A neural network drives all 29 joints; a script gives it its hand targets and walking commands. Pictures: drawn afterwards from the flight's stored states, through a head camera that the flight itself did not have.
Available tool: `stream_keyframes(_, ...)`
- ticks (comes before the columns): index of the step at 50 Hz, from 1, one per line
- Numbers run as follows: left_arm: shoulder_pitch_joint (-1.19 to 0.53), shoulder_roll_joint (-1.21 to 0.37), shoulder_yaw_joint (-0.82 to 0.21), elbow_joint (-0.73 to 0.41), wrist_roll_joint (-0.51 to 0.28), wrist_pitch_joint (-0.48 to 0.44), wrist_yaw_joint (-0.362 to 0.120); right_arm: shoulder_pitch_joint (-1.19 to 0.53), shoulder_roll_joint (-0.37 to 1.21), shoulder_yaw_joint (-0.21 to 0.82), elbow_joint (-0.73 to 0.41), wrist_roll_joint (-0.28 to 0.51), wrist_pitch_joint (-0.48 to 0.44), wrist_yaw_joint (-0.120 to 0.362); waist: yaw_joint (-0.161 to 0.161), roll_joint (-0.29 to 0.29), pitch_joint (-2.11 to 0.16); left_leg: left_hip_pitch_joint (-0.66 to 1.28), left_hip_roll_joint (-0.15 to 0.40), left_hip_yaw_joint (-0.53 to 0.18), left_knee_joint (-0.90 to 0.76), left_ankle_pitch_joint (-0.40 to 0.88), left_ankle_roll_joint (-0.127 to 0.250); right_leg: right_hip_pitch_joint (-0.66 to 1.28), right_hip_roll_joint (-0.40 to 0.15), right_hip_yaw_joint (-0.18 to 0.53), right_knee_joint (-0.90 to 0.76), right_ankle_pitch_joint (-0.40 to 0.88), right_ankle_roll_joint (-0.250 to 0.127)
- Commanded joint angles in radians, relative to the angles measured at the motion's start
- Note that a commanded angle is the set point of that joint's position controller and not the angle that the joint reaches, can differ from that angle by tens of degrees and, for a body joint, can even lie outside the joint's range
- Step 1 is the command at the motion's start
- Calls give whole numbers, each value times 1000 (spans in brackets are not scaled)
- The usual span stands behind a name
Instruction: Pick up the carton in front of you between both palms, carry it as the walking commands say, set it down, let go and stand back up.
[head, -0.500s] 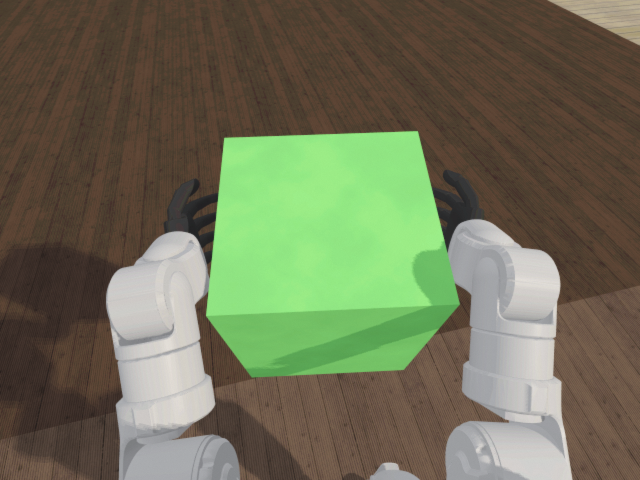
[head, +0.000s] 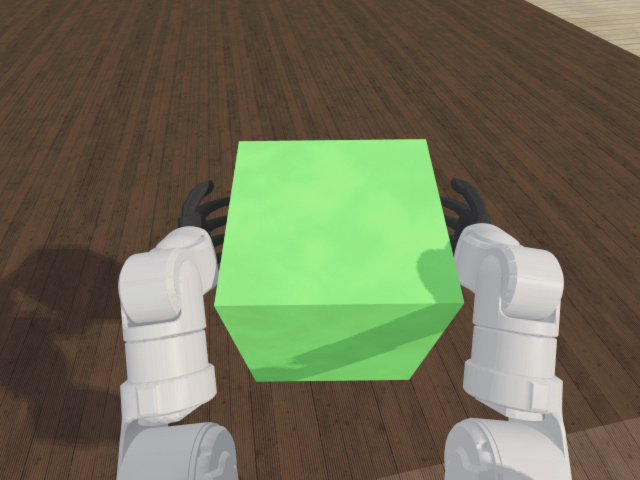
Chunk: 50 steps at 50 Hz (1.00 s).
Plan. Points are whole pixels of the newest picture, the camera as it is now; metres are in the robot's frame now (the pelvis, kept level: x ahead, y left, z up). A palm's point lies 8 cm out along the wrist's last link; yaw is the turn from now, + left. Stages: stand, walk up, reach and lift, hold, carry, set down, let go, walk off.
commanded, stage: carry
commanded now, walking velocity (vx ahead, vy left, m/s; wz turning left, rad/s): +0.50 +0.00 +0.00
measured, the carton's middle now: (332, 272) +0.36 +0.00 +0.10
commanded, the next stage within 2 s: none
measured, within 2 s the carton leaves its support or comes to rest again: neither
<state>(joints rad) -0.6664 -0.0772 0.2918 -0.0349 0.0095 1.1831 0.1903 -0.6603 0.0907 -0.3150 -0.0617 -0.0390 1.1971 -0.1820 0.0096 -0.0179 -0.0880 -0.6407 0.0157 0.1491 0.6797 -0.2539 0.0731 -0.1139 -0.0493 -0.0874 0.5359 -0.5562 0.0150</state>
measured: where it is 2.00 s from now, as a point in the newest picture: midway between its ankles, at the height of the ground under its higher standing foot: (317, 240)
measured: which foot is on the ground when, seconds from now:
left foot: down 0.00-0.46, up 0.48-0.88, down 0.90-1.00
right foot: down 0.00-0.02, up 0.04-0.40, down 0.42-0.92, up 0.94-1.00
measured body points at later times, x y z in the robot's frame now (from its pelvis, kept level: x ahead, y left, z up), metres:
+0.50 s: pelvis +0.30 -0.02 +0.03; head +0.30 -0.03 +0.48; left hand +0.66 +0.14 +0.19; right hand +0.68 -0.16 +0.19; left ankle +0.16 +0.09 -0.64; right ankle +0.40 -0.10 -0.68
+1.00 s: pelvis +0.61 +0.02 +0.05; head +0.63 +0.03 +0.50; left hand +0.95 +0.18 +0.13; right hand +0.95 -0.13 +0.14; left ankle +0.68 +0.10 -0.68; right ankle +0.47 -0.09 -0.60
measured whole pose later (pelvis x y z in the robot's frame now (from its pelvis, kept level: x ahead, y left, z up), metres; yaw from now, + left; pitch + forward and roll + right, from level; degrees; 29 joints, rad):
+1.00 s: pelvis +0.61 +0.02 +0.05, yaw +0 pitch +5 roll +0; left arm -0.43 -0.12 0.26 -0.08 0.02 1.10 0.17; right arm -0.44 0.16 -0.26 -0.06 -0.06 1.08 -0.16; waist -0.01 -0.02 -0.06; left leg -0.44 0.01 0.18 0.51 -0.16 0.08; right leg -0.36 -0.03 -0.03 1.10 -0.43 0.01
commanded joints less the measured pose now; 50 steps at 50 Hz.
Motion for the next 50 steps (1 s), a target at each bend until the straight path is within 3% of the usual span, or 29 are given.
stream_keyframes(1, -543, -716, -543, -41, -166, 9, -40, -544, 682, 553, 29, 175, -4, 15, -105, 202, -561, 864, 253, -525, -187, -234, 154, -368, 2, -15, 616, 544, -4)
stream_keyframes(2, -579, -703, -533, -51, -156, 11, -37, -564, 723, 571, 39, 188, -11, 18, -121, 361, -537, 933, 324, -872, -349, -60, 245, -603, 150, 68, 820, 66, -6)
stream_keyframes(3, -616, -742, -534, -56, -155, 5, -34, -603, 748, 583, -10, 213, -15, 27, -94, 247, -486, 912, 329, -783, -291, 53, 249, -690, 92, 142, 951, 66, -37)
stream_keyframes(4, -623, -760, -522, -64, -146, 0, -33, -657, 807, 627, -52, 260, -25, 39, -108, 116, -449, 848, 310, -676, -234, 162, 233, -726, 58, 132, 973, 89, -50)
stream_keyframes(5, -623, -781, -520, -63, -136, -7, -34, -717, 838, 658, -96, 297, -38, 51, -93, 50, -423, 776, 289, -586, -229, 207, 195, -717, 25, 138, 923, 122, -60)
stream_keyframes(7, -611, -794, -528, -72, -119, -25, -33, -780, 874, 696, -152, 348, -59, 68, -56, 81, -426, 708, 255, -469, -262, 113, 141, -669, -4, 136, 804, 168, -67)
stream_keyframes(10, -578, -769, -554, -95, -107, -41, -26, -732, 837, 706, -173, 354, -71, 70, -56, 118, -424, 713, 242, -390, -284, 116, 158, -699, -8, 91, 698, 198, -55)
stream_keyframes(13, -547, -714, -564, -122, -112, -35, -16, -662, 763, 681, -162, 327, -61, 55, -71, 117, -387, 703, 229, -302, -305, 167, 165, -688, -25, 62, 476, 255, -35)
stream_keyframes(18, -513, -662, -550, -90, -124, 9, -17, -565, 680, 616, -76, 254, -17, 32, -78, 154, -308, 649, 185, -167, -301, 343, 95, -478, 36, -64, 128, 373, -45)
stream_keyframes(20, -522, -660, -538, -54, -127, 24, -22, -565, 667, 590, -42, 227, -3, 28, -30, 169, -314, 624, 173, -108, -182, 524, 50, -313, 86, -127, 26, 384, -61)
stream_keyframes(21, -523, -661, -529, -26, -127, 27, -23, -557, 666, 578, -20, 216, 3, 26, 7, 127, -356, 563, 144, -46, -34, 600, 12, -121, 107, -150, -22, 382, -69)
stream_keyframes(22, -495, -662, -516, 7, -125, 29, -24, -568, 655, 563, -5, 202, 9, 24, 53, 60, -432, 416, 120, -24, 157, 435, -29, 116, 15, -12, -15, 301, -90)
stream_keyframes(23, -506, -650, -511, 21, -123, 28, -21, -562, 665, 556, 2, 192, 15, 23, 33, -189, -469, 123, 9, -29, 423, 126, -73, 273, -253, 505, -135, 185, -184)
stream_keyframes(24, -526, -686, -512, 27, -133, 25, -20, -596, 673, 541, 7, 185, 17, 20, 54, -290, -426, -89, -81, -108, 574, -230, -65, 345, -316, 719, -215, 349, -256)
stream_keyframes(25, -559, -715, -524, -1, -148, 22, -28, -612, 708, 546, 21, 178, 14, 18, 39, -204, -419, -146, -25, -172, 678, -232, -35, 339, -317, 649, -169, 435, -271)
stream_keyframes(26, -609, -766, -553, -32, -177, 14, -40, -623, 742, 539, 25, 175, 8, 21, 45, -76, -399, -157, 2, -174, 680, -187, -28, 289, -291, 546, -145, 510, -259)
stream_keyframes(27, -675, -812, -582, -79, -209, 2, -53, -634, 775, 540, 22, 177, -1, 25, 38, -17, -378, -146, 34, -178, 630, -141, -27, 225, -273, 468, -149, 518, -233)
stream_keyframes(29, -719, -864, -616, -94, -240, -18, -70, -629, 819, 551, 35, 162, -18, 31, 20, -56, -380, -90, 54, -168, 526, -100, -41, 158, -239, 356, -184, 495, -195)
stream_keyframes(31, -666, -876, -628, -62, -235, -34, -80, -572, 833, 567, 66, 138, -33, 34, 20, -92, -380, -83, 49, -136, 431, -77, -57, 157, -228, 293, -214, 515, -202)
stream_keyframes(34, -591, -880, -623, -15, -210, -56, -92, -523, 849, 585, 87, 117, -56, 41, 27, -96, -347, -103, 60, -104, 228, -9, -79, 195, -212, 213, -248, 577, -209)
stream_keyframes(41, -505, -866, -638, -13, -173, -100, -94, -494, 868, 644, 47, 152, -101, 62, 47, -134, -270, 50, 4, -7, -151, 204, -61, 252, -157, 57, -200, 847, -136)
stream_keyframes(43, -456, -865, -647, -26, -169, -100, -89, -455, 853, 650, 26, 162, -102, 64, 10, -134, -299, 226, -30, 41, -263, 242, -42, 238, -142, 1, -87, 1003, -99)
stream_keyframes(44, -425, -865, -652, -35, -166, -97, -86, -409, 845, 650, 25, 164, -101, 66, -20, -102, -355, 434, -49, 72, -297, 244, -33, 160, -114, -49, 40, 1004, -67)
stream_keyframes(45, -395, -855, -657, -46, -160, -92, -84, -357, 838, 648, 22, 163, -99, 68, -46, -38, -428, 684, 45, -35, -268, 191, -11, -3, -100, -52, 214, 802, -33)
stream_keyframes(46, -363, -871, -668, -60, -167, -82, -84, -336, 808, 638, 9, 155, -98, 65, -48, 184, -546, 959, 324, -464, -244, 158, 114, -299, -26, -29, 484, 499, 5)
stream_keyframes(47, -344, -867, -674, -82, -175, -75, -86, -303, 828, 656, 13, 161, -98, 64, -54, 350, -516, 1046, 393, -696, -342, 247, 194, -552, 103, 29, 668, 80, 11)
stream_keyframes(48, -339, -900, -697, -110, -185, -75, -89, -270, 853, 664, -33, 171, -99, 71, -35, 270, -484, 1029, 384, -624, -330, 296, 190, -633, 45, 92, 761, 72, -9)
stream_keyframes(49, -317, -936, -713, -140, -189, -77, -97, -260, 903, 692, -89, 186, -103, 85, -41, 159, -453, 979, 360, -539, -330, 378, 162, -648, 6, 100, 735, 114, -16)
stream_keyframes(50, -296, -973, -734, -176, -194, -82, -106, -267, 938, 722, -151, 199, -109, 101, -34, 87, -410, 901, 340, -448, -349, 425, 124, -625, -33, 102, 657, 174, -14)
